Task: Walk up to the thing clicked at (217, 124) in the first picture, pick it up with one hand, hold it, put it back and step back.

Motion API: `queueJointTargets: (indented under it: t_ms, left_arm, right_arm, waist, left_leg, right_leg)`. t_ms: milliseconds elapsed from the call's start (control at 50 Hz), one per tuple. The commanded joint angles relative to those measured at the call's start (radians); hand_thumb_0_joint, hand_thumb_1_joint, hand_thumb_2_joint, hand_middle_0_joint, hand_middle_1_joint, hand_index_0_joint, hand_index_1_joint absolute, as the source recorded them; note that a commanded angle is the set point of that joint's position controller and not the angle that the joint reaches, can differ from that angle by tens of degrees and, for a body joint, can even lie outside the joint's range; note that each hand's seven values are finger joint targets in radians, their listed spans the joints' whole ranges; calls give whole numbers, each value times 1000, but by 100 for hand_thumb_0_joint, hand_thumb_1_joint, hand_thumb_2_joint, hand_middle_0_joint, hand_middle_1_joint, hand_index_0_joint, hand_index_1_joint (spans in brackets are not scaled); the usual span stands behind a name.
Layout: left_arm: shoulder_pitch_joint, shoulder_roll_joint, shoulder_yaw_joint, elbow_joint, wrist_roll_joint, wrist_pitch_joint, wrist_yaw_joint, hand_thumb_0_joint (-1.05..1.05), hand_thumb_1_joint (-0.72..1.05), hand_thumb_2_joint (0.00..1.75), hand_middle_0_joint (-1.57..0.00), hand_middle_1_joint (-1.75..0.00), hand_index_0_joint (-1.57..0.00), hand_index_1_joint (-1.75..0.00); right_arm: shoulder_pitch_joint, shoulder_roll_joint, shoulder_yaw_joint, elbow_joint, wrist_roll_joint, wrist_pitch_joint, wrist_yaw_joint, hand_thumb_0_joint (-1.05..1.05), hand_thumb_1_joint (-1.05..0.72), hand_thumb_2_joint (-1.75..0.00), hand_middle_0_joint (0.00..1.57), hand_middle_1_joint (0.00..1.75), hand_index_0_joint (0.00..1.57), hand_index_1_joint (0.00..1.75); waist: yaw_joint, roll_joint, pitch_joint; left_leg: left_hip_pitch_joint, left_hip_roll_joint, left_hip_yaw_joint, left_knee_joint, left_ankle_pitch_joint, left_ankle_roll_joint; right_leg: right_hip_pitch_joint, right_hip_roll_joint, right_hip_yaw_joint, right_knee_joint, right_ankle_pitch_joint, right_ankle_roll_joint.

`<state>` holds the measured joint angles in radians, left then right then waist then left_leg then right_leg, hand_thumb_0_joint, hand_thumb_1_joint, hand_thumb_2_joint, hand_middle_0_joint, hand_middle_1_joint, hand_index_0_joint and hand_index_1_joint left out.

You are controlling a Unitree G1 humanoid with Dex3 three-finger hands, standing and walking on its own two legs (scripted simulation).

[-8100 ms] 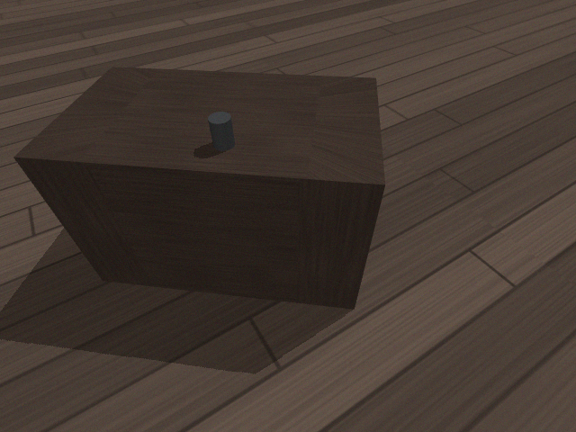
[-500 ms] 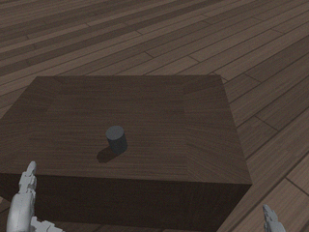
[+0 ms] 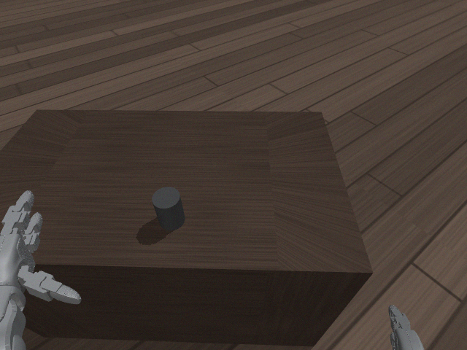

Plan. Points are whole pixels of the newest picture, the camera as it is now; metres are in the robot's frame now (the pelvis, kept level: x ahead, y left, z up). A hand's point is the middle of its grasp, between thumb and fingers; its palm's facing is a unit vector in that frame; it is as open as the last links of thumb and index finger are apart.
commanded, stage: go down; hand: left
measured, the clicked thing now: (169, 209) +0.46 +0.18 -0.08
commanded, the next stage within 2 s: none
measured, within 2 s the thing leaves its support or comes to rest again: neither
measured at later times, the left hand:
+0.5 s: hand (47, 218) +0.33 +0.34 +0.08, palm faces +0.16 -0.99 +0.01, open 17.4 cm
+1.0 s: hand (47, 204) +0.36 +0.35 +0.08, palm faces +0.13 -0.99 +0.01, open 17.5 cm
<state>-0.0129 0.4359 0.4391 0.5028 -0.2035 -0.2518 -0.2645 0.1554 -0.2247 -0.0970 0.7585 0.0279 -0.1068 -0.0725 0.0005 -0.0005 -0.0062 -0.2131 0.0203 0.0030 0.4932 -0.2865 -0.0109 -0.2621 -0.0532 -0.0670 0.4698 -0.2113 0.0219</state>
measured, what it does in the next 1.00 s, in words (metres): stands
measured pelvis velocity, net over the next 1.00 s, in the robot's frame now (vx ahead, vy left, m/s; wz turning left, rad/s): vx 0.01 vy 0.01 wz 0.00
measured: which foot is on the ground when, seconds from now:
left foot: down 0.00-1.00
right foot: down 0.00-1.00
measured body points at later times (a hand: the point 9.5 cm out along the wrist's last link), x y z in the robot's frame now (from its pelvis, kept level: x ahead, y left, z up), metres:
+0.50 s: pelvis +0.00 +0.01 -0.01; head +0.03 +0.03 +0.44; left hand +0.31 +0.39 +0.08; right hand +0.15 -0.26 -0.09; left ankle -0.02 +0.12 -0.74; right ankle +0.02 -0.13 -0.74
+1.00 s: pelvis +0.01 +0.01 -0.02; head +0.06 +0.03 +0.43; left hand +0.34 +0.41 +0.08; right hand +0.16 -0.25 -0.09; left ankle -0.02 +0.12 -0.74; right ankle +0.02 -0.13 -0.74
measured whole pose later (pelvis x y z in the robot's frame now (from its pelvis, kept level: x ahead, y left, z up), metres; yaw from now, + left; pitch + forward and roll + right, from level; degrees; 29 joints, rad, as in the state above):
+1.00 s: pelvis +0.01 +0.01 -0.02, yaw +0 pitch +11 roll -2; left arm -0.42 0.69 0.62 1.00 -0.28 -0.29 -0.62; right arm 0.18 -0.23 0.02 0.68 0.00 -0.20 -0.12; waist -0.07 -0.03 -0.10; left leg -0.50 0.03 -0.01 0.67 -0.36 -0.01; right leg -0.52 -0.04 -0.07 0.60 -0.26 0.02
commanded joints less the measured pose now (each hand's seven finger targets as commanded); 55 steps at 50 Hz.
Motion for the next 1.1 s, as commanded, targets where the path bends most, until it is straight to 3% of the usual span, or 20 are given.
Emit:
queueJointTargets:
  t_ms: [0,20,80,140,220,340,360,520,540,560,600,640,680,760,800,860,980,1000,1040,1080]
  left_arm:
    - [-273,313,115,-80,-60,-76,-80,0,-55,4,-5,-5,-7,-4]
    - [-301,317,110,-64,-64,-83,-95,0,-53,4,-5,-4,-6,-3]
    - [-348,382,140,7,-75,-92,-134,0,-52,3,-5,-3,-6,-3]
    - [-434,388,138,37,-89,-108,-166,0,-53,3,-6,-4,-7,-3]
    - [-499,421,152,85,-104,-120,-206,0,-53,2,-6,-3,-7,-2]
    - [-551,485,190,150,-123,-129,-257,0,-51,4,-5,-3,-6,-2]
    - [-552,479,182,184,-121,-127,-266,0,-53,3,-6,-3,-7,-2]
    - [-616,549,207,240,-122,-128,-320,0,-52,3,-6,-3,-6,-2]
    - [-604,535,203,261,-121,-125,-325,0,-55,3,-6,-3,-7,-3]
    - [-652,579,220,222,-117,-131,-325,0,-54,4,-6,-3,-6,-3]
    - [-638,576,220,268,-118,-123,-331,0,-54,3,-6,-2,-6,-2]
    - [-645,571,215,273,-123,-118,-336,0,-56,4,-6,-3,-6,-3]
    - [-649,584,219,278,-115,-113,-336,0,-57,4,-6,-4,-6,-3]
    - [-667,599,224,281,-111,-110,-340,0,-58,5,-6,-4,-6,-4]
    - [-691,623,231,271,-108,-111,-345,0,-57,5,-6,-4,-6,-4]
    - [-702,619,228,276,-102,-110,-351,0,-54,5,-5,-3,-6,-3]
    - [-706,638,235,294,-103,-91,-358,0,-56,6,-6,-4,-6,-4]
    - [-702,657,245,284,-101,-93,-358,0,-56,5,-6,-4,-6,-4]
    - [-707,640,229,297,-94,-87,-356,0,-55,5,-6,-4,-6,-4]
    - [-718,637,232,311,-101,-88,-361,0,-58,5,-6,-5,-6,-5]
  right_arm:
    - [-96,-164,-27,-148,6,-47,-14,0,52,-5,5,5,5,5]
    - [-94,-139,-1,-139,6,-46,-12,0,52,-5,5,5,5,5]
    - [-93,-170,-16,-139,4,-52,-20,0,53,-5,5,5,5,5]
    - [-95,-183,-12,-154,-4,-64,-23,0,52,-5,5,5,5,5]
    - [-75,-171,2,-128,-10,-76,-27,0,52,-5,5,5,5,5]
    - [-71,-187,14,-139,-11,-95,-35,0,53,-5,5,5,5,5]
    - [-77,-159,41,-136,-13,-96,-34,0,53,-5,5,5,5,5]
    - [-85,-191,37,-151,-17,-118,-48,0,53,-5,5,5,5,5]
    - [-91,-177,51,-158,-17,-120,-47,0,52,-6,5,5,5,5]
    - [-72,-161,61,-149,-18,-120,-48,0,52,-5,5,5,5,5]
    - [-68,-195,38,-180,-19,-122,-58,0,53,-5,5,5,5,5]
    - [-49,-153,69,-141,-17,-123,-54,0,52,-5,5,5,5,5]
    - [-57,-182,44,-169,-18,-129,-60,0,52,-6,5,5,5,5]
    - [-54,-170,65,-180,-19,-133,-57,0,53,-5,5,5,5,5]
    - [-50,-200,41,-196,-23,-135,-61,0,52,-6,5,5,5,5]
    - [-35,-155,72,-191,-21,-135,-56,0,53,-6,5,5,5,5]
    - [-10,-166,69,-211,-22,-139,-58,0,53,-6,5,5,5,5]
    - [-24,-199,42,-233,-21,-143,-63,0,53,-6,5,5,5,5]
    - [-2,-153,76,-218,-20,-142,-57,0,52,-6,5,5,5,5]
    - [-10,-183,51,-226,-20,-146,-58,0,52,-6,5,5,5,5]
  waist:
    - [3,65,-202]
    - [5,70,-188]
    - [5,83,-211]
    - [-11,106,-247]
    - [-26,109,-261]
    - [-25,120,-291]
    - [-26,114,-299]
    - [-37,118,-327]
    - [-39,119,-347]
    - [-34,137,-336]
    - [-50,101,-350]
    - [-39,123,-324]
    - [-47,128,-367]
    - [-41,137,-379]
    - [-51,130,-399]
    - [-49,149,-382]
    - [-53,142,-409]
    - [-54,148,-410]
    - [-51,146,-386]
    - [-60,148,-406]
  left_leg:
    - [-16,-15,-8,-66,280,5]
    - [-27,-19,-7,-63,265,7]
    - [-34,-19,-8,-60,248,7]
    - [-25,-7,-17,-52,289,-4]
    - [-43,-12,-16,-37,241,4]
    - [-58,-11,-18,-12,269,0]
    - [-68,-13,-18,-2,277,2]
    - [-84,-11,-22,27,284,0]
    - [-76,-11,-23,33,298,0]
    - [-97,-15,-19,36,274,3]
    - [-98,-18,-21,42,264,7]
    - [-121,-23,-16,48,242,10]
    - [-95,-19,-19,65,286,8]
    - [-99,-13,-27,82,322,3]
    - [-99,-13,-28,94,324,4]
    - [-120,-14,-26,100,306,3]
    - [-124,-16,-26,133,340,8]
    - [-121,-15,-26,131,336,5]
    - [-152,-19,-25,132,306,7]
    - [-128,-6,-39,143,357,1]
  right_leg:
    - [106,35,8,-34,197,-37]
    - [96,32,9,-37,186,-36]
    - [89,33,13,-38,170,-39]
    - [66,42,13,-21,185,-46]
    - [41,40,17,-22,163,-42]
    - [24,43,15,-1,181,-45]
    - [17,41,18,4,191,-45]
    - [-17,44,16,25,190,-47]
    - [-20,43,17,32,201,-47]
    - [-27,42,20,32,189,-45]
    - [-24,41,17,34,188,-42]
    - [-46,39,20,37,175,-42]
    - [-59,41,18,55,200,-42]
    - [-76,43,13,72,213,-46]
    - [-78,43,13,76,217,-43]
    - [-97,43,14,85,200,-44]
    - [-115,41,16,106,225,-42]
    - [-112,42,12,109,221,-44]
    - [-119,41,15,112,203,-45]
    - [-154,47,6,131,210,-47]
